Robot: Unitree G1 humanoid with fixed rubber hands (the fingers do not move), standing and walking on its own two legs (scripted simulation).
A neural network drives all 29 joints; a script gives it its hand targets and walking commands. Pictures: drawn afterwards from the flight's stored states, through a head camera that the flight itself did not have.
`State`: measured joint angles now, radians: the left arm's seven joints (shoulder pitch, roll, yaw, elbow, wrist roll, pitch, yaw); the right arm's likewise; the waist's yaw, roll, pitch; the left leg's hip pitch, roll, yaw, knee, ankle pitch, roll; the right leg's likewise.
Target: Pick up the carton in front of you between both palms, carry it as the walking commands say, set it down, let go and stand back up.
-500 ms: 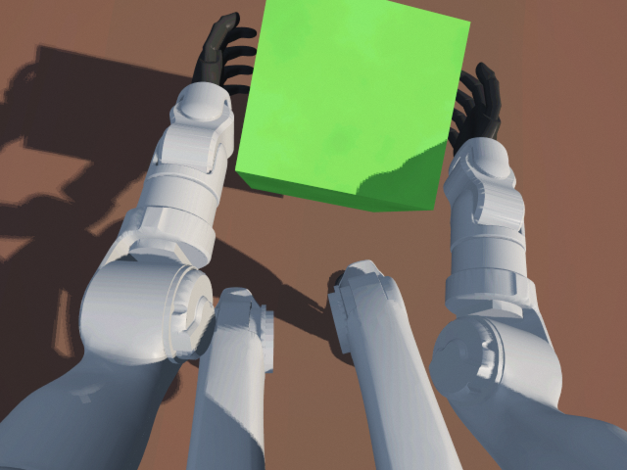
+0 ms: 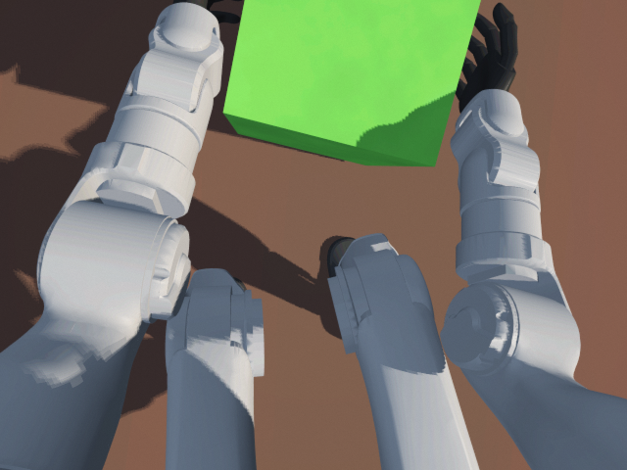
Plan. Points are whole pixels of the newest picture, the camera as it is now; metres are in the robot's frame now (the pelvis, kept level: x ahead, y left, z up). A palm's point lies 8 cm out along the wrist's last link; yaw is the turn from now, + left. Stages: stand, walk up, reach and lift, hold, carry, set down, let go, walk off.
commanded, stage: set down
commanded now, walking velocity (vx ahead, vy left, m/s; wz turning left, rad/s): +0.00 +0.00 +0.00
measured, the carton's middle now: (333, 66) +0.52 -0.11 -0.25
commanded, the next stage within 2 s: none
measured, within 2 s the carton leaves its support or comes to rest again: rests again in 0.34 s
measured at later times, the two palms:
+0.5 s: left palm (190, 25) +0.56 +0.05 -0.19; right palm (467, 100) +0.45 -0.24 -0.18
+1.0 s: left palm (185, 26) +0.56 +0.05 -0.20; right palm (464, 103) +0.45 -0.24 -0.19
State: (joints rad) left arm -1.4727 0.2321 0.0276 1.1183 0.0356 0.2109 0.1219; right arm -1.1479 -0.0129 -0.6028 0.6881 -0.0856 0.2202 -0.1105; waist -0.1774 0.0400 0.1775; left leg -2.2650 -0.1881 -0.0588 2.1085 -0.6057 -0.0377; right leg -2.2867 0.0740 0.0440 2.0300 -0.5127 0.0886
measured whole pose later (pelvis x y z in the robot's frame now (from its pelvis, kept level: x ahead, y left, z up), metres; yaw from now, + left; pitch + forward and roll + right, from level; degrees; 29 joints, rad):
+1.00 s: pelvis -0.01 +0.01 -0.02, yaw -2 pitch +39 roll -5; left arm -1.55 0.33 -0.01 1.27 0.02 0.11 0.03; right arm -1.29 -0.12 -0.60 1.05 -0.12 0.07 -0.01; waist -0.19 0.02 0.30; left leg -2.27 -0.12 -0.02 2.20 -0.60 0.03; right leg -2.27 0.03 0.01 2.10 -0.50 0.09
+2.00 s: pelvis +0.01 +0.00 +0.13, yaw -3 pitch +47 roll -2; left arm -1.26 0.38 0.06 0.94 0.01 0.25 0.00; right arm -0.94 -0.13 -0.38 0.64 0.12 0.19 -0.10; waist -0.20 0.04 -0.05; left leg -1.93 -0.06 -0.03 1.64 -0.53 0.01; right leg -1.98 0.02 0.00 1.56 -0.41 0.02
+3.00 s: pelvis +0.12 -0.02 +0.36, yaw -2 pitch +14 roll +0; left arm -0.05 0.16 0.11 0.57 0.07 0.01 0.05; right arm 0.15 -0.20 -0.01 0.40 0.05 0.01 0.08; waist -0.10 -0.04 -0.02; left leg -0.51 -0.02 -0.06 0.60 -0.34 -0.01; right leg -0.57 0.05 0.03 0.59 -0.26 -0.02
